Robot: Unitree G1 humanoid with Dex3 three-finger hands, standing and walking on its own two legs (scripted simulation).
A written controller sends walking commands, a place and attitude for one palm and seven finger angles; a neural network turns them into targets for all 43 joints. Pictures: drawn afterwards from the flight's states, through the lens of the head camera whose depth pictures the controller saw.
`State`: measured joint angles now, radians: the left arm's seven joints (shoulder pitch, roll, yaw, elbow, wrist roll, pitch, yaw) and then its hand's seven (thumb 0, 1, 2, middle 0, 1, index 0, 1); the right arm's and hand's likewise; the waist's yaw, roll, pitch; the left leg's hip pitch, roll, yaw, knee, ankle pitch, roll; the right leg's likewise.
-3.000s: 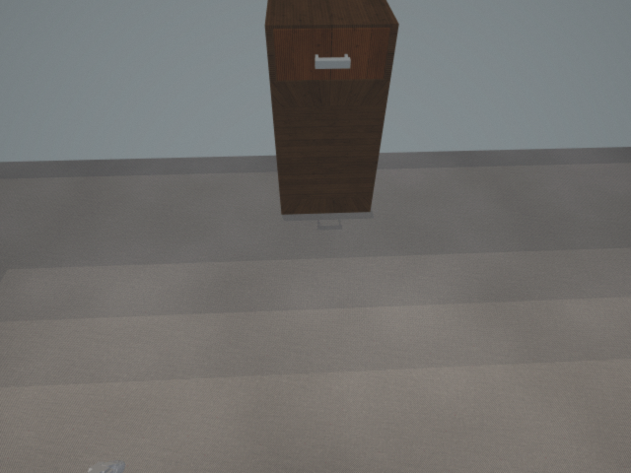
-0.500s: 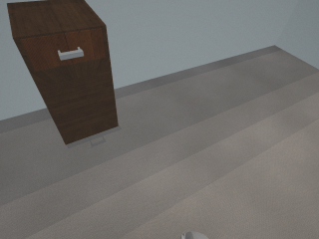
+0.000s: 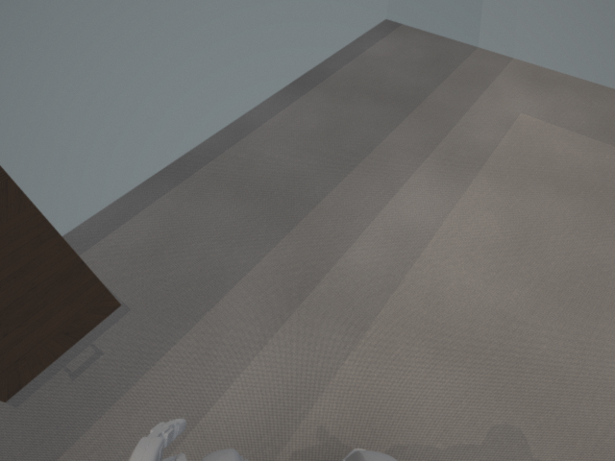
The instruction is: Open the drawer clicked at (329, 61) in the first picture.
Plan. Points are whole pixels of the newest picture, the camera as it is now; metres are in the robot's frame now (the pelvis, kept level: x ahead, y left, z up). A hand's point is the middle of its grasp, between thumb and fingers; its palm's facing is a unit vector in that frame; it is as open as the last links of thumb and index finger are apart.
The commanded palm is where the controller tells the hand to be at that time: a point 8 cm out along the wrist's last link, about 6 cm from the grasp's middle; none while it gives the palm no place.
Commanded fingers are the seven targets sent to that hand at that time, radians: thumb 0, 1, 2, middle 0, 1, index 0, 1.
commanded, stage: walk to a spot facing it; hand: left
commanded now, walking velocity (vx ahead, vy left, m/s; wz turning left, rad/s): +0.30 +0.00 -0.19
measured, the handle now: out of the picture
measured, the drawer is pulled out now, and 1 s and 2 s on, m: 0.00 0.00 0.00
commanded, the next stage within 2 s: turn to face it in 0.12 s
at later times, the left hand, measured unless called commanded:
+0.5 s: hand out of the picture +0.11 +0.23 -0.18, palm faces +0.11 -0.98 -0.15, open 7.4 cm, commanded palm none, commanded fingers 0.00 0.90 0.90 -0.20 -0.30 -0.20 -0.30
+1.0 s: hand (150, 419) +0.20 +0.23 -0.13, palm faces +0.32 -0.90 -0.28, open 7.4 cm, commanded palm none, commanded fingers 0.00 0.90 0.90 -0.20 -0.30 -0.20 -0.30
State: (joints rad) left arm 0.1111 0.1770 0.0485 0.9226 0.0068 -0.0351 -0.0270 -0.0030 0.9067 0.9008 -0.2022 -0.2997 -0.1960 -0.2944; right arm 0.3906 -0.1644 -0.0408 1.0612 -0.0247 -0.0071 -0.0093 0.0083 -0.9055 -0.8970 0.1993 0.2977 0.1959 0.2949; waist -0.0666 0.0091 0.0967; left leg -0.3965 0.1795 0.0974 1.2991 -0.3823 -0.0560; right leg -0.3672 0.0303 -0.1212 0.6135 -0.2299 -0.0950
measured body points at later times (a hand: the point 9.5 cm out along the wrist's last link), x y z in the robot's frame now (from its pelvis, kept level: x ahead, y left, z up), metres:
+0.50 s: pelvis +0.14 +0.06 +0.01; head +0.14 +0.09 +0.46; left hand +0.10 +0.28 -0.16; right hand +0.24 -0.17 -0.12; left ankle +0.20 +0.14 -0.72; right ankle +0.09 -0.07 -0.67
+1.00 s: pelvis +0.15 +0.01 +0.01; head +0.18 -0.01 +0.46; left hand +0.18 +0.28 -0.11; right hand +0.26 -0.23 -0.14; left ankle +0.15 +0.13 -0.66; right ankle +0.17 -0.11 -0.72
